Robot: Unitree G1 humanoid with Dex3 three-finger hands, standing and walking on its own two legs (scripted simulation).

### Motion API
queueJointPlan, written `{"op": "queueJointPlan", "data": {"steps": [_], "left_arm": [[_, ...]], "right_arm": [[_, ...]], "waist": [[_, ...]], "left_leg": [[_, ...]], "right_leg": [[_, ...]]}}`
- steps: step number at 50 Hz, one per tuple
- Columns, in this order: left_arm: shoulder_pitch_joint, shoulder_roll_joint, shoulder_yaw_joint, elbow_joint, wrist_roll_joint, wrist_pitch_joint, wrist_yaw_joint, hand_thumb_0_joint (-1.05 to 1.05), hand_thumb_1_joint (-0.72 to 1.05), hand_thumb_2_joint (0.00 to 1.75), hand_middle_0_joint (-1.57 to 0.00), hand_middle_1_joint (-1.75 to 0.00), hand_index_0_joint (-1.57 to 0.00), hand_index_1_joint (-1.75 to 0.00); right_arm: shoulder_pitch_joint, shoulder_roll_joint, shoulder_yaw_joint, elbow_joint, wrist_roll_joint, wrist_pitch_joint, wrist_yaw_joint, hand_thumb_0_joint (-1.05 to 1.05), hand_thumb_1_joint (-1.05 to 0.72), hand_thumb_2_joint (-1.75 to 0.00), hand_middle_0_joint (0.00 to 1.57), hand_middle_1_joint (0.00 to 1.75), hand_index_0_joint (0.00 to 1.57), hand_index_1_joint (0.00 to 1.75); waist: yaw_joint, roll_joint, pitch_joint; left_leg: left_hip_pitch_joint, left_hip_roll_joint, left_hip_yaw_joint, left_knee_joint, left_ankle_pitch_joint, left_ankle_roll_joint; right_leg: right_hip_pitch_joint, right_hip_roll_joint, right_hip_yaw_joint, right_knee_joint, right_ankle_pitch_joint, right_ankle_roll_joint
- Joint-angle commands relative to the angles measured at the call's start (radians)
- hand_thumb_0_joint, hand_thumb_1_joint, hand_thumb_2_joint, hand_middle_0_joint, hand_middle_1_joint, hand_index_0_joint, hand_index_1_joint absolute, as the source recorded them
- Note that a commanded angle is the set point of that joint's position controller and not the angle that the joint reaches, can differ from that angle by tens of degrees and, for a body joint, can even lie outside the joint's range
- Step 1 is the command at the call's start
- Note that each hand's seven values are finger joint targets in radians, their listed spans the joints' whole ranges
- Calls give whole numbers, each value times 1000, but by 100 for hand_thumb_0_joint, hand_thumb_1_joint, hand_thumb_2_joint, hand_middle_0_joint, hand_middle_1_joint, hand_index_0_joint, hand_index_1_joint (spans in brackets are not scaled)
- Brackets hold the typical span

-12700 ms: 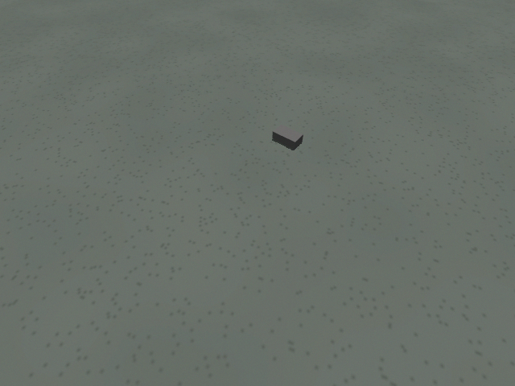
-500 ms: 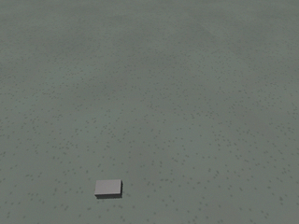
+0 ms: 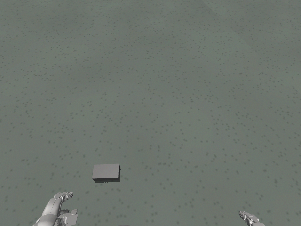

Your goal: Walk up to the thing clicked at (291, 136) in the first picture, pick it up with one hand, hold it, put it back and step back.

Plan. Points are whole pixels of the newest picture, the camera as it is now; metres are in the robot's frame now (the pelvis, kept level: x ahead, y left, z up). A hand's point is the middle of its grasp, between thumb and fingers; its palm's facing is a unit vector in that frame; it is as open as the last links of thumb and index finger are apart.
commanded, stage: rise first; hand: left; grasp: from above
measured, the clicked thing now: (106, 172) +0.46 +0.31 -0.74
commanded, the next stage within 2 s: none
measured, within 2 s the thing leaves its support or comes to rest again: neither
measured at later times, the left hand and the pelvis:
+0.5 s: hand (70, 221) +0.15 +0.27 -0.20, palm faces -0.13 -0.88 -0.45, open 13.9 cm; pelvis +0.00 +0.01 -0.06, yaw -1 degrees
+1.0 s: hand (70, 220) +0.16 +0.30 -0.28, palm faces -0.31 -0.75 -0.59, open 14.1 cm; pelvis -0.02 +0.01 -0.14, yaw -1 degrees
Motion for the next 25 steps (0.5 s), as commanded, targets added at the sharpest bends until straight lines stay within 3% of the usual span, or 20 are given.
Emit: {"op": "queueJointPlan", "data": {"steps": [1,3,5,6,8,12,15,17,25], "left_arm": [[92,244,121,-117,78,8,3,0,-5,96,-1,-111,-7,-106],[70,167,72,-136,92,49,16,0,-21,96,-3,-112,-7,-107],[21,189,84,-188,103,83,30,0,-37,96,-4,-111,-7,-108],[53,191,90,-187,104,96,34,0,-45,96,-5,-110,-8,-108],[59,173,85,-263,105,106,39,0,-53,97,-6,-110,-8,-108],[101,185,108,-389,116,116,43,0,-55,96,-7,-109,-9,-107],[95,181,99,-473,132,112,44,0,-55,96,-7,-108,-9,-107],[155,206,128,-523,145,119,46,0,-55,96,-7,-108,-8,-107],[289,187,109,-665,169,188,37,0,-55,96,-7,-106,-9,-105]], "right_arm": [[57,-160,-82,-168,-9,-28,-5,0,-89,-89,20,30,20,30],[40,-145,-74,-205,-9,-27,1,0,-88,-89,20,30,20,30],[16,-149,-75,-248,-5,-35,4,0,-87,-89,20,30,20,30],[12,-145,-75,-266,-3,-39,7,0,-87,-89,20,30,20,30],[31,-137,-79,-286,-5,-52,7,0,-87,-89,20,30,20,30],[59,-134,-84,-315,-8,-82,1,0,-89,-89,20,30,20,30],[49,-122,-84,-331,-14,-104,-5,0,-88,-89,20,30,20,30],[53,-122,-89,-349,-16,-113,-12,0,-87,-89,20,30,20,30],[48,-118,-85,-379,-19,-142,-22,0,-89,-89,20,30,20,30]], "waist": [[62,82,-337],[44,80,-261],[28,57,-233],[34,55,-218],[18,40,-258],[6,40,-308],[0,49,-322],[2,64,-349],[-1,96,-377]], "left_leg": [[32,-39,17,61,197,7],[-26,-30,11,79,149,1],[-80,-20,-1,106,84,3],[-113,-18,-2,123,48,2],[-130,-13,-5,162,24,7],[-171,-5,-14,247,50,10],[-219,1,-21,308,23,10],[-236,-4,-14,339,21,13],[-268,9,-34,410,67,8]], "right_leg": [[38,-7,30,49,210,-10],[-43,4,20,62,144,-11],[-99,12,11,85,75,-11],[-127,13,10,103,35,-11],[-171,16,9,146,11,-9],[-229,15,11,234,34,-5],[-314,14,14,301,3,-3],[-326,9,25,318,8,-1],[-391,13,14,393,17,-3]]}}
